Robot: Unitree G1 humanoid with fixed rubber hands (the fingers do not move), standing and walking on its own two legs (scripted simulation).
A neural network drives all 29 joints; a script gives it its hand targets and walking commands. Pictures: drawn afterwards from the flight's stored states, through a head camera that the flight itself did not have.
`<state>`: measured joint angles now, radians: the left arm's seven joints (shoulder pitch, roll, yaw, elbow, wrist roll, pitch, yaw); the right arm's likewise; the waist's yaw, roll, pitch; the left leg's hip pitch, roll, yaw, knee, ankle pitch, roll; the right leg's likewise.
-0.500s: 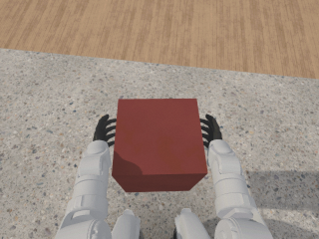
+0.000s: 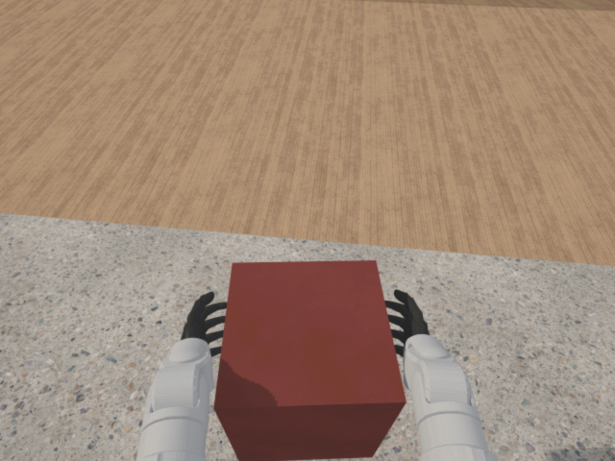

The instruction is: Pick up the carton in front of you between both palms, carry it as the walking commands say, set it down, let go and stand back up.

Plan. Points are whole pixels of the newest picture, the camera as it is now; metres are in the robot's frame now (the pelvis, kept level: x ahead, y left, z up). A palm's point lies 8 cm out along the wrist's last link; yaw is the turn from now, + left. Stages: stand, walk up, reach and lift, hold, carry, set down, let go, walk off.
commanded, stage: reach and lift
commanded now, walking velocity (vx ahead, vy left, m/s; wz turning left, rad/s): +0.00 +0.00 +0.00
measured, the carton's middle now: (305, 364) +0.30 +0.00 -0.05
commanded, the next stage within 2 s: hold in 1.02 s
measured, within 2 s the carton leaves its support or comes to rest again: neither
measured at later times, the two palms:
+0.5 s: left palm (193, 342) +0.29 +0.15 +0.04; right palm (417, 338) +0.29 -0.15 +0.04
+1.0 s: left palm (192, 337) +0.30 +0.15 +0.05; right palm (419, 334) +0.29 -0.15 +0.04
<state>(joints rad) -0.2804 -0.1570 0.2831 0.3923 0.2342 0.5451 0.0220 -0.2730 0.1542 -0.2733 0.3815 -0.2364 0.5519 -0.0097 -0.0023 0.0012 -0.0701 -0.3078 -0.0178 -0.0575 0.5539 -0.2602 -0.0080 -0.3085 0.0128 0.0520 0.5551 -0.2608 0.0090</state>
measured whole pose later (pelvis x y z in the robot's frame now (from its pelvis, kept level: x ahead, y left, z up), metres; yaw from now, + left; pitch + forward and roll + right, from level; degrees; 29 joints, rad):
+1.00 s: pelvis +0.01 +0.00 +0.01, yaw +0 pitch -6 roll +0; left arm -0.26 -0.15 0.23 0.27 0.27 0.69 0.00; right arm -0.25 0.15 -0.22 0.26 -0.27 0.69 0.02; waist 0.00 0.00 0.03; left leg -0.07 -0.01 -0.06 0.37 -0.20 -0.01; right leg -0.08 0.01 0.06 0.38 -0.20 0.01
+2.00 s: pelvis +0.01 +0.00 +0.01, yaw +0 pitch -2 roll +0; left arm -0.22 -0.14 0.19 0.15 0.23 0.80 0.01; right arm -0.22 0.14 -0.18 0.14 -0.23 0.81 0.00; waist 0.00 0.00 -0.09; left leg -0.20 -0.01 -0.05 0.49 -0.33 -0.01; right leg -0.20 0.01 0.05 0.49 -0.33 0.01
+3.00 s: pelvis +0.52 +0.07 +0.02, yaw -2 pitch +4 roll -2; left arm -0.14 -0.13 0.09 -0.33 0.11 1.18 0.09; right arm -0.12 0.13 -0.11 -0.34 -0.09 1.17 -0.09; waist -0.03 0.01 -0.06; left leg -0.13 0.02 0.24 0.27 -0.23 0.07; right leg -0.64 -0.11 -0.11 0.88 -0.15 0.00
